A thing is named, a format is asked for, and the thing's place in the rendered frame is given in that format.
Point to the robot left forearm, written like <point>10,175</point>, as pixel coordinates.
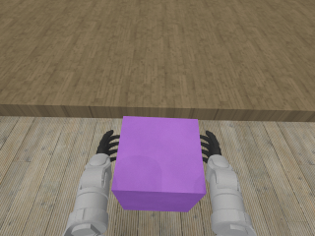
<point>89,215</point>

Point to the right robot hand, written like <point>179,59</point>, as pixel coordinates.
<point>213,146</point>

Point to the robot right forearm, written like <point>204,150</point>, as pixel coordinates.
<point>229,215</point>

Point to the left robot hand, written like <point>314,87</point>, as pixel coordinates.
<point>105,145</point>

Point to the carton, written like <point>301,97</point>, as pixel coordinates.
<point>159,164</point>

